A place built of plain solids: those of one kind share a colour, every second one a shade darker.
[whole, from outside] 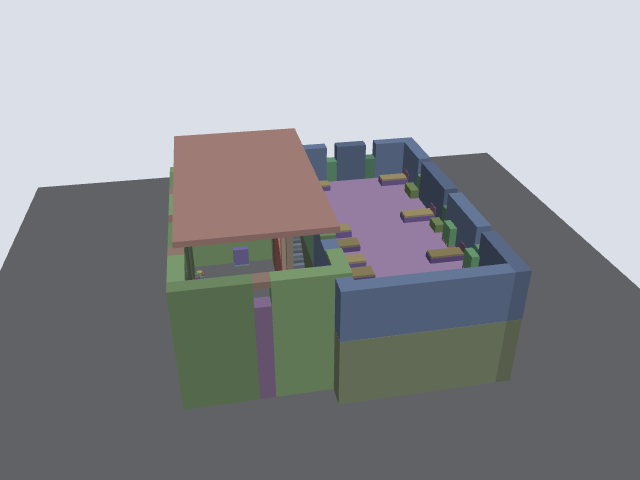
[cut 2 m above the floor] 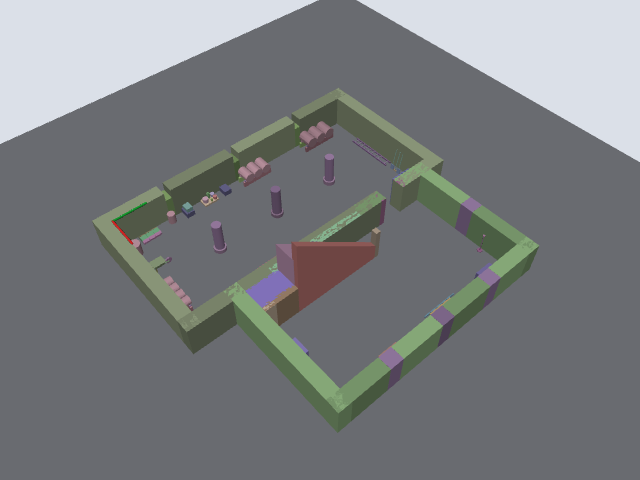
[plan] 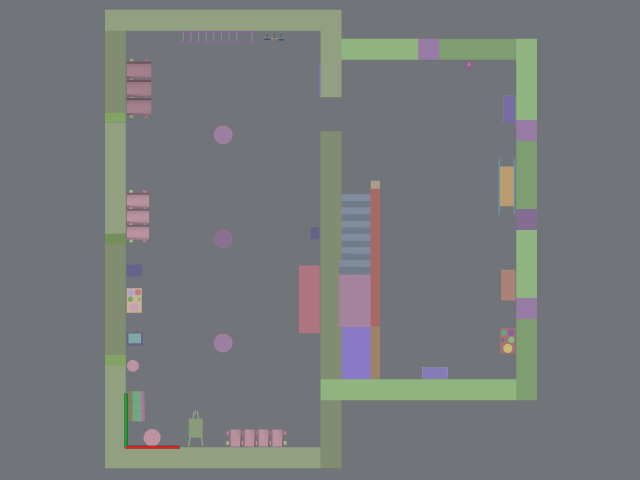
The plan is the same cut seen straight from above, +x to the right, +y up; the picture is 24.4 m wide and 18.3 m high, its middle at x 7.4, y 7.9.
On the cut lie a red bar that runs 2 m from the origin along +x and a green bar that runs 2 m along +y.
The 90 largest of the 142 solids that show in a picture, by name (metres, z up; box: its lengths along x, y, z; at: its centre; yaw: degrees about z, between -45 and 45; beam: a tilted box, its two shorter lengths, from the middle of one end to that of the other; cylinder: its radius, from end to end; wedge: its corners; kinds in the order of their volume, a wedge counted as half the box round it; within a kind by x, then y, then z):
{
 "wall_vestibule_1": {"box": [0.8, 0.8, 7.2], "at": [7.82, 2.19, 3.3]},
 "wall_vestibule_2": {"box": [0.8, 1.89, 7.2], "at": [7.82, 11.1, 3.3]},
 "wall_vestibule_3": {"box": [0.8, 2.22, 7.2], "at": [7.82, 14.46, 3.3]},
 "wall_vestibule_4": {"box": [3.73, 0.8, 7.2], "at": [9.28, 15.17, 3.3]},
 "wall_vestibule_5": {"box": [8.26, 0.8, 7.2], "at": [11.55, 2.19, 3.3]},
 "wall_vestibule_6": {"box": [3.73, 0.8, 7.2], "at": [13.81, 15.17, 3.3]},
 "wall_vestibule_7": {"box": [0.8, 3.1, 7.2], "at": [15.28, 3.34, 3.3]},
 "wall_vestibule_8": {"box": [0.8, 2.59, 7.2], "at": [15.28, 6.98, 3.3]},
 "wall_vestibule_9": {"box": [0.8, 2.59, 7.2], "at": [15.28, 10.38, 3.3]},
 "wall_vestibule_10": {"box": [0.8, 3.1, 7.2], "at": [15.28, 14.02, 3.3]},
 "wall_undercroft_1": {"box": [0.8, 3.91, 4.19], "at": [-0.4, 1.16, 1.79]},
 "wall_undercroft_2": {"box": [0.8, 4.23, 4.19], "at": [-0.4, 5.63, 1.79]},
 "wall_undercroft_3": {"box": [0.8, 4.23, 4.19], "at": [-0.4, 10.25, 1.79]},
 "wall_undercroft_4": {"box": [0.8, 3.91, 4.19], "at": [-0.4, 14.72, 1.79]},
 "wall_undercroft_5": {"box": [9.02, 0.8, 4.19], "at": [3.71, -0.4, 1.79]},
 "wall_undercroft_6": {"box": [9.02, 0.8, 4.19], "at": [3.71, 16.28, 1.79]},
 "wall_undercroft_7": {"box": [0.8, 12.85, 4.19], "at": [7.82, 5.62, 1.79]},
 "wall_undercroft_8": {"box": [0.8, 3.33, 4.19], "at": [7.82, 15.01, 1.79]},
 "wall_dorter_1": {"box": [0.8, 3.84, 2.8], "at": [-0.4, 1.12, 5.3]},
 "wall_dorter_2": {"box": [0.8, 4.08, 2.8], "at": [-0.4, 5.63, 5.3]},
 "wall_dorter_3": {"box": [0.8, 4.08, 2.8], "at": [-0.4, 10.25, 5.3]},
 "wall_dorter_4": {"box": [0.8, 3.84, 2.8], "at": [-0.4, 14.76, 5.3]},
 "wall_dorter_5": {"box": [2.81, 0.8, 2.8], "at": [0.6, -0.4, 5.3]},
 "wall_dorter_6": {"box": [2.01, 0.8, 2.8], "at": [3.71, -0.4, 5.3]},
 "wall_dorter_7": {"box": [9.02, 0.8, 2.8], "at": [3.71, 16.28, 5.3]},
 "wall_dorter_8": {"box": [2.81, 0.8, 2.8], "at": [6.82, -0.4, 5.3]},
 "wall_dorter_9": {"box": [0.8, 12.96, 2.8], "at": [7.82, 10.2, 5.3]},
 "floor_dorter_1": {"box": [7.42, 15.88, 0.4], "at": [3.71, 7.94, 4.0]},
 "over_vestibule_1": {"box": [7.26, 12.78, 0.3], "at": [11.55, 8.68, 8.91]},
 "wall_left_1": {"box": [0.45, 5.88, 7.2], "at": [8.0, 7.22, 3.3]},
 "wall_vestibule_under_light_1": {"box": [0.8, 0.8, 5.85], "at": [11.55, 15.17, 2.62]},
 "wall_vestibule_under_light_2": {"box": [0.8, 0.8, 5.85], "at": [15.28, 5.29, 2.62]},
 "wall_vestibule_under_light_3": {"box": [0.8, 0.8, 5.85], "at": [15.28, 8.68, 2.62]},
 "wall_vestibule_under_light_4": {"box": [0.8, 0.8, 5.85], "at": [15.28, 12.07, 2.62]},
 "fill_under_steps_1": {"wedge": [[8.12, 4.58, -0.3], [8.12, 4.58, 3.95], [8.12, 9.86, -0.3], [8.12, 9.86, -0.24], [9.43, 4.58, -0.3], [9.43, 4.58, 3.95], [9.43, 9.86, -0.3], [9.43, 9.86, -0.24]]},
 "mass_under_head_1": {"box": [1.31, 2.0, 4.2], "at": [8.78, 3.59, 1.8]},
 "parapet_rake_1": {"wedge": [[9.33, 4.6, -0.3], [9.33, 4.6, 5.2], [9.33, 9.88, -0.3], [9.33, 9.88, 1.0], [9.69, 4.6, -0.3], [9.69, 4.6, 5.2], [9.69, 9.88, -0.3], [9.69, 9.88, 1.0]]},
 "bed_frame_dorter_1": {"box": [1.86, 0.82, 0.36], "at": [0.96, 1.0, 4.38]},
 "bed_frame_dorter_2": {"box": [1.97, 0.84, 0.33], "at": [1.02, 6.33, 4.36]},
 "bed_frame_dorter_3": {"box": [1.99, 0.78, 0.31], "at": [1.02, 11.11, 4.35]},
 "bed_frame_dorter_4": {"box": [1.96, 0.88, 0.31], "at": [6.41, 9.01, 4.35]},
 "bed_frame_dorter_5": {"box": [1.97, 0.9, 0.35], "at": [6.41, 12.16, 4.37]},
 "bed_frame_dorter_6": {"box": [1.85, 0.84, 0.37], "at": [6.46, 7.41, 4.39]},
 "bed_frame_dorter_7": {"box": [1.85, 0.82, 0.32], "at": [6.46, 10.78, 4.36]},
 "parapet_head_1": {"box": [0.36, 2.01, 5.25], "at": [9.51, 3.6, 2.57]},
 "pier_1": {"box": [0.36, 0.66, 7.2], "at": [9.51, 2.92, 3.3]},
 "pier_2": {"box": [0.36, 0.47, 7.2], "at": [9.51, 7.74, 3.3]},
 "pier_3": {"box": [0.36, 0.31, 7.2], "at": [9.51, 10.01, 3.3]},
 "wall_dorter_under_light_1": {"box": [0.8, 0.55, 1.75], "at": [-0.4, 3.31, 4.78]},
 "wall_dorter_under_light_2": {"box": [0.8, 0.55, 1.75], "at": [-0.4, 7.94, 4.78]},
 "wall_dorter_under_light_3": {"box": [0.7, 0.8, 1.75], "at": [2.35, -0.4, 4.78]},
 "wall_dorter_under_light_4": {"box": [0.7, 0.8, 1.75], "at": [5.07, -0.4, 4.78]},
 "wall_undercroft_under_light_1": {"box": [0.8, 0.4, 1.75], "at": [-0.4, 3.31, 0.57]},
 "wall_undercroft_under_light_2": {"box": [0.8, 0.4, 1.75], "at": [-0.4, 7.94, 0.57]},
 "wall_undercroft_under_light_3": {"box": [0.8, 0.4, 1.75], "at": [-0.4, 12.57, 0.57]},
 "pier_undercroft_1": {"cylinder": 0.27, "from": [3.71, 3.97, 0.25], "to": [3.71, 3.97, 2.07]},
 "pier_undercroft_2": {"cylinder": 0.27, "from": [3.71, 7.94, 0.24], "to": [3.71, 7.94, 2.07]},
 "pier_undercroft_3": {"cylinder": 0.27, "from": [3.71, 11.91, 0.27], "to": [3.71, 11.91, 2.07]},
 "bed_pallet_dorter_1": {"box": [1.74, 0.76, 0.11], "at": [0.99, 1.0, 4.62]},
 "bed_pallet_dorter_2": {"box": [1.85, 0.78, 0.11], "at": [1.05, 6.33, 4.58]},
 "bed_pallet_dorter_3": {"box": [1.87, 0.72, 0.11], "at": [1.05, 11.11, 4.56]},
 "bed_pallet_dorter_4": {"box": [1.84, 0.82, 0.11], "at": [6.38, 9.01, 4.56]},
 "bed_pallet_dorter_5": {"box": [1.85, 0.84, 0.11], "at": [6.38, 12.16, 4.6]},
 "bed_pallet_dorter_6": {"box": [1.81, 0.76, 0.11], "at": [6.39, 1.04, 4.57]},
 "bed_pallet_dorter_7": {"box": [1.73, 0.78, 0.11], "at": [6.43, 7.41, 4.63]},
 "bed_pallet_dorter_8": {"box": [1.73, 0.76, 0.11], "at": [6.43, 10.78, 4.58]},
 "aumbry_carcase_vestibule_1": {"box": [0.98, 0.41, 1.15], "at": [11.78, 2.84, 0.67]},
 "aumbry_carcase_vestibule_2": {"box": [0.43, 1.04, 1.12], "at": [14.62, 12.88, 0.65]},
 "aumbry_carcase_dorter_1": {"box": [0.41, 1.02, 1.12], "at": [0.24, 9.54, 4.85]},
 "aumbry_carcase_dorter_2": {"box": [0.44, 0.95, 1.13], "at": [0.26, 12.67, 4.86]},
 "chest_dorter_1": {"box": [0.56, 1.23, 0.59], "at": [0.31, 3.03, 4.49]},
 "chest_dorter_2": {"box": [0.55, 0.97, 0.5], "at": [0.31, 7.79, 4.45]},
 "tread_1": {"wedge": [[8.12, 5.83, 2.49], [8.12, 5.83, 2.99], [8.12, 6.12, 2.49], [8.12, 6.12, 2.98], [9.43, 5.82, 2.49], [9.43, 5.82, 2.99], [9.43, 6.12, 2.49], [9.43, 6.12, 2.98]]},
 "tread_2": {"wedge": [[8.12, 6.08, 2.29], [8.12, 6.08, 2.79], [8.12, 6.38, 2.29], [8.12, 6.38, 2.78], [9.43, 6.08, 2.29], [9.43, 6.08, 2.79], [9.43, 6.37, 2.29], [9.43, 6.37, 2.78]]},
 "tread_3": {"wedge": [[8.12, 6.84, 1.69], [8.12, 6.84, 2.19], [8.12, 7.13, 1.69], [8.12, 7.13, 2.18], [9.43, 6.83, 1.69], [9.43, 6.83, 2.2], [9.43, 7.13, 1.69], [9.43, 7.13, 2.18]]},
 "tread_4": {"wedge": [[8.12, 7.84, 0.91], [8.12, 7.84, 1.41], [8.12, 8.13, 0.91], [8.12, 8.13, 1.39], [9.43, 7.82, 0.91], [9.43, 7.82, 1.41], [9.43, 8.12, 0.91], [9.43, 8.12, 1.39]]},
 "tread_5": {"wedge": [[8.12, 8.58, 0.3], [8.12, 8.58, 0.81], [8.12, 8.88, 0.3], [8.12, 8.88, 0.79], [9.43, 8.58, 0.3], [9.43, 8.58, 0.8], [9.43, 8.89, 0.3], [9.43, 8.89, 0.79]]},
 "tread_6": {"wedge": [[8.12, 8.84, 0.1], [8.12, 8.84, 0.61], [8.12, 9.14, 0.1], [8.12, 9.14, 0.59], [9.43, 8.85, 0.1], [9.43, 8.85, 0.6], [9.43, 9.14, 0.1], [9.43, 9.14, 0.59]]},
 "jamb_slype_1": {"box": [0.8, 0.35, 2.09], "at": [7.82, 11.87, 1.0]},
 "wall_vestibule_over_light_1": {"box": [0.8, 0.8, 0.35], "at": [11.55, 15.17, 6.72]},
 "wall_vestibule_over_light_2": {"box": [0.8, 0.8, 0.35], "at": [15.28, 12.07, 6.72]},
 "cask_undercroft_1": {"cylinder": 0.23, "from": [0.27, 3.1, 0.0], "to": [0.27, 3.1, 0.64]},
 "cask_undercroft_2": {"cylinder": 0.33, "from": [1.0, 0.37, 0.0], "to": [1.0, 0.37, 0.82]},
 "chest_vestibule_1": {"box": [0.55, 1.18, 0.57], "at": [14.57, 6.18, 0.23]},
 "crate_undercroft_1": {"box": [0.59, 0.46, 0.37], "at": [0.32, 6.74, 0.14]},
 "crate_undercroft_2": {"box": [0.63, 0.5, 0.38], "at": [0.34, 4.12, 0.14]},
 "stillage_front_undercroft_1": {"box": [0.13, 1.99, 0.4], "at": [0.71, 8.81, 0.15]},
 "stillage_front_undercroft_2": {"box": [0.13, 2.25, 0.4], "at": [0.78, 13.68, 0.15]},
 "table_top_undercroft_1": {"box": [0.79, 2.59, 0.06], "at": [6.99, 5.64, 0.75]},
 "pier_undercroft_base_1": {"cylinder": 0.35, "from": [3.71, 11.91, 0.0], "to": [3.71, 11.91, 0.27]}
}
